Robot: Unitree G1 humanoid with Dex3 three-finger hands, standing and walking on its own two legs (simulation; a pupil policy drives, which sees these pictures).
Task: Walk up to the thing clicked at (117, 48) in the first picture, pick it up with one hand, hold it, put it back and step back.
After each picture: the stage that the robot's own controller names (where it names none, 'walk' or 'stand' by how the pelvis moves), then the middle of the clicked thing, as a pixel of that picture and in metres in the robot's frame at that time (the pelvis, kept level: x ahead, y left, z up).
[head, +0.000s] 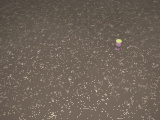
stand; (118, 44) +1.45 -0.42 -0.72
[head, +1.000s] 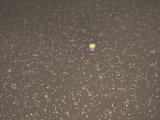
walk; (92, 49) +1.38 +0.01 -0.70
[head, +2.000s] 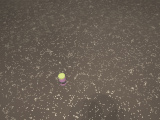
walk; (62, 79) +0.91 +0.28 -0.71
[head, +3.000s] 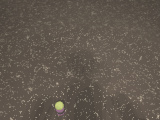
walk; (59, 108) +0.58 +0.20 -0.69
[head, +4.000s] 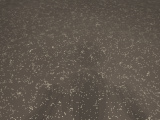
stand; out of the picture +0.44 +0.19 -0.71
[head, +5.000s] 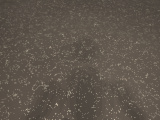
stand; out of the picture +0.40 +0.19 -0.71
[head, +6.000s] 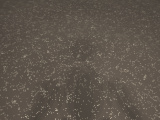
stand; out of the picture +0.38 +0.19 -0.72
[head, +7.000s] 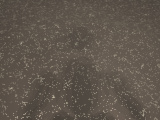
stand; out of the picture +0.41 +0.20 -0.71
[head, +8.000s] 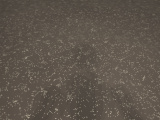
stand; out of the picture +0.42 +0.21 -0.73
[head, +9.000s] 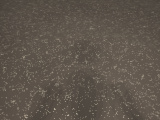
stand; out of the picture +0.40 +0.22 -0.73
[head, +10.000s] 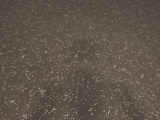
stand; out of the picture +0.39 +0.22 -0.73
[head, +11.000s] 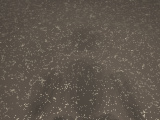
go down; out of the picture +0.42 +0.21 -0.72
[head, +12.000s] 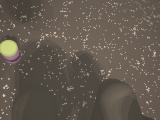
go down; (10, 52) +0.49 +0.26 -0.29
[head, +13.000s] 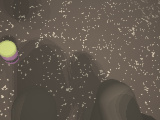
close in; (9, 53) +0.48 +0.26 -0.29
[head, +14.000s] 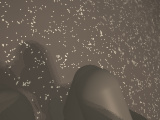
close in; out of the picture +0.47 +0.31 -0.22
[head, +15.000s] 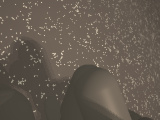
close; out of the picture +0.45 +0.29 -0.23
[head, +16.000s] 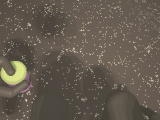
lift; (18, 78) +0.35 +0.24 -0.07
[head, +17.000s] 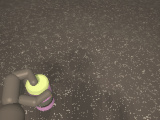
hold; (41, 93) +0.33 +0.16 +0.05
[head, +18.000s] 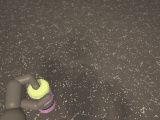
hold; (42, 96) +0.33 +0.16 +0.00
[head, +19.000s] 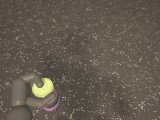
crouch; (46, 95) +0.34 +0.14 -0.02
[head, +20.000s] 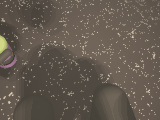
crouch; (1, 52) +0.47 +0.23 -0.11
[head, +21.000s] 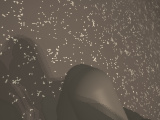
lower; out of the picture +0.45 +0.29 -0.23
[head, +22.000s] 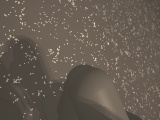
lower; out of the picture +0.45 +0.30 -0.23
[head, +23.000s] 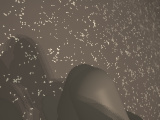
lower; out of the picture +0.45 +0.30 -0.23
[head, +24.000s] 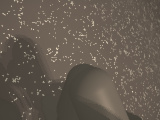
lower; out of the picture +0.45 +0.30 -0.23
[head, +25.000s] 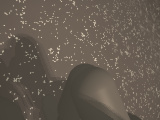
loosen; out of the picture +0.45 +0.29 -0.23
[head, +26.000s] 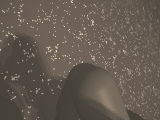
rise; out of the picture +0.44 +0.29 -0.24
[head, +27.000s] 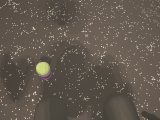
walk; (44, 71) +0.47 +0.20 -0.39
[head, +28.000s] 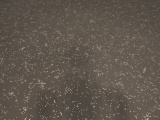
stand; out of the picture +0.39 +0.16 -0.66
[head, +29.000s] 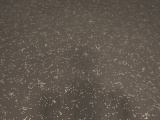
stand; out of the picture +0.41 +0.18 -0.67
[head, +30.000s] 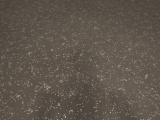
stand; out of the picture +0.42 +0.16 -0.71
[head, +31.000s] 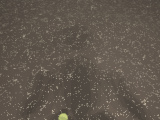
walk; out of the picture +0.43 +0.15 -0.71
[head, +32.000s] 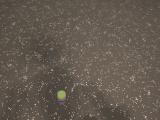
walk; (61, 97) +0.59 +0.14 -0.71
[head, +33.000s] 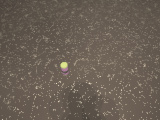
walk; (64, 68) +0.90 +0.23 -0.69
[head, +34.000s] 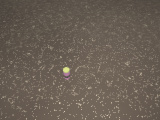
stand; (66, 73) +1.02 +0.19 -0.71
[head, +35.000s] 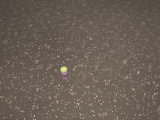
stand; (64, 72) +1.01 +0.21 -0.73
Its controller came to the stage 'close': yes
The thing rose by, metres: 0.72
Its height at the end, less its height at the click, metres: +0.00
